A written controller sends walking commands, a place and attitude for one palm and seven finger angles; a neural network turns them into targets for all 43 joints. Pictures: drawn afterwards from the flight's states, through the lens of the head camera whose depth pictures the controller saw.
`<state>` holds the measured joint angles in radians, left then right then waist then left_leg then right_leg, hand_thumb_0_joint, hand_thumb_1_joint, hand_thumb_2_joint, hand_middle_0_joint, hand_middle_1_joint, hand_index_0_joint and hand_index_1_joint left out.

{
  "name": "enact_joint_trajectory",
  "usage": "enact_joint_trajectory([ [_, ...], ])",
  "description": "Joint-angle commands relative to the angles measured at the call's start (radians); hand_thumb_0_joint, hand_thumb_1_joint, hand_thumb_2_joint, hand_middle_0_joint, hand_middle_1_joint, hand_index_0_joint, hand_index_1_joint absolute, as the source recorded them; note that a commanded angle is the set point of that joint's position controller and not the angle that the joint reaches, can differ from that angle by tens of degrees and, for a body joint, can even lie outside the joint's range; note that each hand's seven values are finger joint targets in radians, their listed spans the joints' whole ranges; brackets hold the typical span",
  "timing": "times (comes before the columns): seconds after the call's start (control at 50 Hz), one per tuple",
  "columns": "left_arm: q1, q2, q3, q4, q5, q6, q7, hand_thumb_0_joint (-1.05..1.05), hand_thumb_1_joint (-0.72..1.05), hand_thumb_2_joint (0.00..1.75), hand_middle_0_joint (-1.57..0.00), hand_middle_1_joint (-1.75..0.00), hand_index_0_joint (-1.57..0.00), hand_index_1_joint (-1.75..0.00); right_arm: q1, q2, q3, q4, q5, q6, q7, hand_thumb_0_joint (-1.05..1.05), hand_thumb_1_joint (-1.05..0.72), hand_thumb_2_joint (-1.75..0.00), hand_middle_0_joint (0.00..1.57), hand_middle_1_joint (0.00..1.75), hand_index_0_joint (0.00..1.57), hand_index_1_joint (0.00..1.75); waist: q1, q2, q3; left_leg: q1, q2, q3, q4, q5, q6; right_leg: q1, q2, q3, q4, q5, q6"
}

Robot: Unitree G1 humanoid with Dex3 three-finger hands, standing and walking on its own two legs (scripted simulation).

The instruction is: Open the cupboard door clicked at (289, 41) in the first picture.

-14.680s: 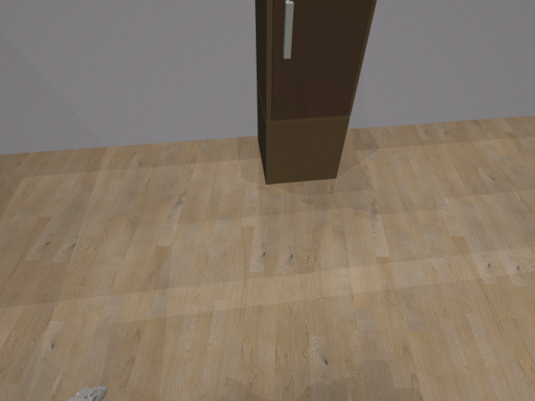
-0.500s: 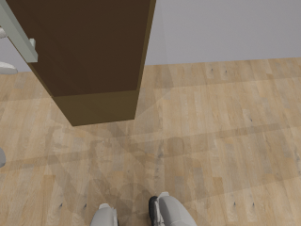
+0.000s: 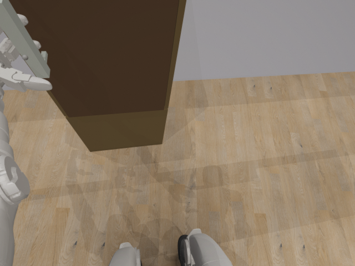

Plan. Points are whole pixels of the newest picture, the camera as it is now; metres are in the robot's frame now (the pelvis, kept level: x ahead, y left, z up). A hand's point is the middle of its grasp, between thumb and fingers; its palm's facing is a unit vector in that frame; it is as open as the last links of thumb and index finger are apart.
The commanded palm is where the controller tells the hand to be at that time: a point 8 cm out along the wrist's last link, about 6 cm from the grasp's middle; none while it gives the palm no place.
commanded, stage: slide the fingers in behind the handle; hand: left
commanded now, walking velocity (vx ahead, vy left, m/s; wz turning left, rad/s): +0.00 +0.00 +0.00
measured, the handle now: (25, 34) +0.58 +0.25 +0.10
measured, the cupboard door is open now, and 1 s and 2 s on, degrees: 0 0 18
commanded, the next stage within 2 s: close the thumb around the handle in 0.56 s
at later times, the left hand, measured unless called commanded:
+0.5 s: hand (29, 57) +0.52 +0.23 +0.10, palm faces +0.04 -1.00 -0.02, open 14.0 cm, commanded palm +0.50 +0.27 +0.09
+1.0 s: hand (26, 58) +0.52 +0.24 +0.10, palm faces +0.04 -1.00 -0.01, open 10.7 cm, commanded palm +0.50 +0.28 +0.09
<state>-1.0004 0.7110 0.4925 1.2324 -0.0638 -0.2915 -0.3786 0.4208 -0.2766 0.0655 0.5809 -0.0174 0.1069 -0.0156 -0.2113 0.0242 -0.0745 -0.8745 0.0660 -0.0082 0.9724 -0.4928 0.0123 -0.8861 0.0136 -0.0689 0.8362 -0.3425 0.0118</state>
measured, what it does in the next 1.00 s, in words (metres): stands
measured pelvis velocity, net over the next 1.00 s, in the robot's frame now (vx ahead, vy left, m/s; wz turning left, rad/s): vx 0.00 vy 0.00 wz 0.00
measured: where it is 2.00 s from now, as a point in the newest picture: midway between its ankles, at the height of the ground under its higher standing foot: outside the picture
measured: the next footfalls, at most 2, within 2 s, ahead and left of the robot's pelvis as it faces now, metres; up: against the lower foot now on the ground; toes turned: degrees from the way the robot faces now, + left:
none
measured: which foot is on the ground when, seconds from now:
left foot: down 0.00-1.00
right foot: down 0.00-1.00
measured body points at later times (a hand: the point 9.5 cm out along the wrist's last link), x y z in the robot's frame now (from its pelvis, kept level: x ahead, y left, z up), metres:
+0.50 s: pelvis +0.00 -0.01 +0.00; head +0.14 +0.01 +0.43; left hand +0.51 +0.29 +0.10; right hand -0.02 -0.27 -0.10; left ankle -0.03 +0.10 -0.68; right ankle +0.02 -0.14 -0.68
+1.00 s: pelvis +0.00 +0.00 +0.00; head +0.14 +0.02 +0.43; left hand +0.51 +0.30 +0.10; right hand -0.03 -0.26 -0.10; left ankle -0.03 +0.10 -0.68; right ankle +0.02 -0.14 -0.68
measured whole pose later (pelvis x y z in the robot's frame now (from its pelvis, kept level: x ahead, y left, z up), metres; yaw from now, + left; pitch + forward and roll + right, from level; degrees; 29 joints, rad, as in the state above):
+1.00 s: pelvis +0.00 +0.00 +0.00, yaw +0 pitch +22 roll -4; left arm -0.99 0.70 0.50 1.25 -0.08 -0.33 -0.37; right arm 0.43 -0.27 0.06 0.60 -0.02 0.09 -0.02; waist -0.21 0.02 -0.07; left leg -0.86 0.06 0.00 0.97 -0.48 0.01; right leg -0.88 0.01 -0.06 0.84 -0.34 0.01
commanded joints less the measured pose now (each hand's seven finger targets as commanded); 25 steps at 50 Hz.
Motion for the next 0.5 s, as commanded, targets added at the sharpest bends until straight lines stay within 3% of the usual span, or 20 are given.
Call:
enact_joint_trajectory([
  [0.0, -0.431, 0.297, 0.033, -0.218, -0.029, -0.089, 0.018, 0.00, -0.50, 0.30, -0.30, -1.20, -0.30, -1.20, 0.216, -0.196, -0.075, -0.023, -0.005, -0.006, -0.007, 0.00, -0.90, -0.90, 0.20, 0.30, 0.20, 0.30, -0.004, 0.178, -0.499, 0.340, -0.026, -0.045, -0.091, 0.561, 0.009, 0.258, 0.048, 0.021, -0.031, 0.370, -0.032],
  [0.04, -0.434, 0.265, 0.007, -0.211, -0.025, -0.084, 0.016, 0.00, -0.50, 0.30, -0.30, -1.20, -0.30, -1.20, 0.213, -0.191, -0.075, -0.022, -0.003, -0.007, -0.006, 0.00, -0.90, -0.90, 0.20, 0.30, 0.20, 0.30, -0.004, 0.203, -0.497, 0.340, -0.028, -0.042, -0.096, 0.549, 0.006, 0.252, 0.045, 0.021, -0.032, 0.363, -0.029],
  [0.08, -0.407, 0.257, 0.009, -0.205, -0.023, -0.078, 0.021, 0.00, -0.50, 0.30, -0.30, -1.20, -0.30, -1.20, 0.215, -0.191, -0.077, -0.026, -0.003, -0.007, -0.005, 0.00, -0.90, -0.90, 0.20, 0.30, 0.20, 0.30, -0.001, 0.173, -0.506, 0.336, -0.028, -0.039, -0.096, 0.553, 0.009, 0.263, 0.046, 0.021, -0.033, 0.370, -0.027],
  [0.12, -0.432, 0.265, 0.023, -0.244, -0.030, -0.088, 0.028, 0.00, -0.50, 0.30, -0.30, -1.20, -0.30, -1.20, 0.217, -0.190, -0.079, -0.026, -0.004, -0.008, -0.003, 0.00, -0.90, -0.90, 0.20, 0.30, 0.20, 0.30, 0.002, 0.199, -0.536, 0.354, -0.028, -0.038, -0.095, 0.575, 0.008, 0.277, 0.046, 0.025, -0.030, 0.395, -0.028],
  [0.18, -0.363, 0.294, 0.053, -0.224, -0.026, -0.087, 0.033, 0.00, -0.50, 0.30, -0.30, -1.20, -0.30, -1.20, 0.214, -0.189, -0.080, -0.035, -0.002, -0.007, -0.002, 0.00, -0.90, -0.90, 0.20, 0.30, 0.20, 0.30, 0.023, 0.142, -0.526, 0.293, -0.033, -0.024, -0.100, 0.555, 0.014, 0.343, 0.045, 0.031, -0.029, 0.432, -0.028],
  [0.24, -0.360, 0.281, 0.040, -0.232, -0.024, -0.088, 0.035, 0.00, -0.50, 0.30, -0.30, -1.20, -0.30, -1.20, 0.210, -0.186, -0.079, -0.037, 0.001, -0.005, -0.001, 0.00, -0.90, -0.90, 0.20, 0.30, 0.20, 0.30, 0.020, 0.170, -0.508, 0.290, -0.035, -0.016, -0.104, 0.544, 0.015, 0.340, 0.043, 0.037, -0.033, 0.436, -0.026],
  [0.26, -0.368, 0.299, 0.048, -0.237, -0.021, -0.090, 0.036, 0.00, -0.50, 0.30, -0.30, -1.20, -0.30, -1.20, 0.210, -0.186, -0.080, -0.035, 0.001, -0.004, -0.003, 0.00, -0.90, -0.90, 0.20, 0.30, 0.20, 0.30, 0.022, 0.148, -0.499, 0.280, -0.034, -0.019, -0.108, 0.532, 0.016, 0.350, 0.042, 0.036, -0.034, 0.430, -0.026],
  [0.28, -0.375, 0.275, 0.033, -0.238, -0.027, -0.090, 0.033, 0.00, -0.50, 0.30, -0.30, -1.20, -0.30, -1.20, 0.209, -0.185, -0.082, -0.037, 0.002, -0.006, -0.002, 0.00, -0.90, -0.90, 0.20, 0.30, 0.20, 0.30, 0.011, 0.146, -0.495, 0.283, -0.036, -0.015, -0.110, 0.524, 0.018, 0.348, 0.043, 0.037, -0.039, 0.430, -0.024],
  [0.3, -0.373, 0.297, 0.054, -0.252, -0.030, -0.100, 0.032, 0.00, -0.50, 0.30, -0.30, -1.20, -0.30, -1.20, 0.211, -0.189, -0.083, -0.038, 0.001, -0.006, -0.005, 0.00, -0.90, -0.90, 0.20, 0.30, 0.20, 0.30, 0.021, 0.150, -0.510, 0.298, -0.035, -0.021, -0.108, 0.536, 0.017, 0.349, 0.044, 0.037, -0.036, 0.429, -0.028],
  [0.32, -0.382, 0.287, 0.045, -0.249, -0.035, -0.103, 0.030, 0.00, -0.50, 0.30, -0.30, -1.20, -0.30, -1.20, 0.204, -0.186, -0.081, -0.035, 0.003, -0.007, -0.005, 0.00, -0.90, -0.90, 0.20, 0.30, 0.20, 0.30, 0.018, 0.173, -0.516, 0.300, -0.036, -0.016, -0.108, 0.534, 0.016, 0.352, 0.042, 0.041, -0.037, 0.435, -0.026],
  [0.34, -0.376, 0.287, 0.046, -0.248, -0.033, -0.105, 0.027, 0.00, -0.50, 0.30, -0.30, -1.20, -0.30, -1.20, 0.207, -0.185, -0.083, -0.032, 0.002, -0.008, -0.006, 0.00, -0.90, -0.90, 0.20, 0.30, 0.20, 0.30, 0.019, 0.159, -0.517, 0.300, -0.036, -0.018, -0.108, 0.533, 0.015, 0.354, 0.042, 0.040, -0.037, 0.432, -0.026],
  [0.36, -0.370, 0.250, 0.019, -0.231, -0.037, -0.102, 0.022, 0.00, -0.50, 0.30, -0.30, -1.20, -0.30, -1.20, 0.204, -0.184, -0.082, -0.032, 0.003, -0.009, -0.006, 0.00, -0.90, -0.90, 0.20, 0.30, 0.20, 0.30, 0.010, 0.150, -0.501, 0.297, -0.037, -0.015, -0.109, 0.517, 0.017, 0.340, 0.043, 0.039, -0.041, 0.419, -0.024],
  [0.38, -0.387, 0.254, 0.015, -0.233, -0.038, -0.102, 0.019, 0.00, -0.50, 0.30, -0.30, -1.20, -0.30, -1.20, 0.200, -0.186, -0.082, -0.026, 0.004, -0.011, -0.007, 0.00, -0.90, -0.90, 0.20, 0.30, 0.20, 0.30, 0.007, 0.165, -0.472, 0.295, -0.036, -0.016, -0.112, 0.498, 0.016, 0.323, 0.042, 0.039, -0.047, 0.397, -0.024],
  [0.42, -0.387, 0.249, 0.018, -0.251, -0.043, -0.109, 0.016, 0.00, -0.50, 0.30, -0.30, -1.20, -0.30, -1.20, 0.201, -0.187, -0.084, -0.025, 0.004, -0.011, -0.009, 0.00, -0.90, -0.90, 0.20, 0.30, 0.20, 0.30, 0.013, 0.185, -0.509, 0.331, -0.036, -0.021, -0.113, 0.522, 0.013, 0.319, 0.042, 0.036, -0.043, 0.397, -0.026],
  [0.44, -0.367, 0.236, 0.010, -0.223, -0.042, -0.104, 0.016, 0.00, -0.50, 0.30, -0.30, -1.20, -0.30, -1.20, 0.200, -0.186, -0.083, -0.023, 0.004, -0.012, -0.009, 0.00, -0.90, -0.90, 0.20, 0.30, 0.20, 0.30, 0.013, 0.170, -0.492, 0.323, -0.037, -0.021, -0.112, 0.516, 0.014, 0.310, 0.041, 0.034, -0.046, 0.389, -0.027],
  [0.46, -0.388, 0.209, -0.015, -0.220, -0.046, -0.099, 0.015, 0.00, -0.50, 0.30, -0.30, -1.20, -0.30, -1.20, 0.200, -0.186, -0.083, -0.017, 0.005, -0.013, -0.011, 0.00, -0.90, -0.90, 0.20, 0.30, 0.20, 0.30, -0.006, 0.136, -0.471, 0.316, -0.035, -0.027, -0.114, 0.504, 0.016, 0.296, 0.042, 0.031, -0.049, 0.379, -0.023],
  [0.48, -0.393, 0.215, -0.009, -0.202, -0.046, -0.095, 0.015, 0.00, -0.50, 0.30, -0.30, -1.20, -0.30, -1.20, 0.197, -0.188, -0.083, -0.015, 0.005, -0.016, -0.012, 0.00, -0.90, -0.90, 0.20, 0.30, 0.20, 0.30, -0.003, 0.149, -0.449, 0.301, -0.036, -0.022, -0.115, 0.477, 0.016, 0.289, 0.041, 0.034, -0.055, 0.360, -0.023],
])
